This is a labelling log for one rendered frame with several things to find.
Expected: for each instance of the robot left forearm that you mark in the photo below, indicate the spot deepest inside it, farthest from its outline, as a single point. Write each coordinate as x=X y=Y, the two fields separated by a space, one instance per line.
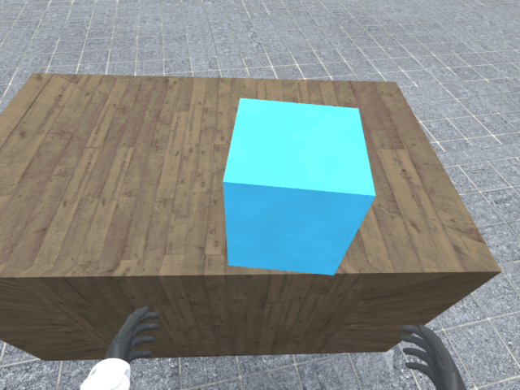
x=109 y=374

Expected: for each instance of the carton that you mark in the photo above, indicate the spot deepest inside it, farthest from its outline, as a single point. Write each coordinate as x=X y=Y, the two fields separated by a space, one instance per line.
x=296 y=187

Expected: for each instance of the robot left hand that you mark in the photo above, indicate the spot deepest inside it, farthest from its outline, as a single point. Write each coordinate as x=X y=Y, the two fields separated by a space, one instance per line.
x=124 y=341

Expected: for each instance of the robot right hand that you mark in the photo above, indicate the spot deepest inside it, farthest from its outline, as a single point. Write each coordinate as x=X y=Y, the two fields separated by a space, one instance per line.
x=441 y=369

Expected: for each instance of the pedestal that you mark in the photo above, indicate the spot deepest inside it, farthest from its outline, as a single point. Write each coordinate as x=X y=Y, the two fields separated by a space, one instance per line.
x=111 y=199

